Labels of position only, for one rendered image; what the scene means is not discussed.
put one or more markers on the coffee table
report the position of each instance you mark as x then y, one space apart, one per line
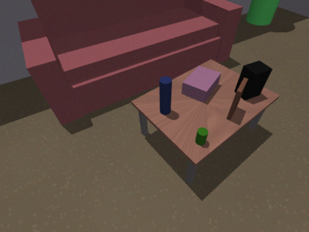
187 115

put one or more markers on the sofa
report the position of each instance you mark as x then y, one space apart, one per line
87 54

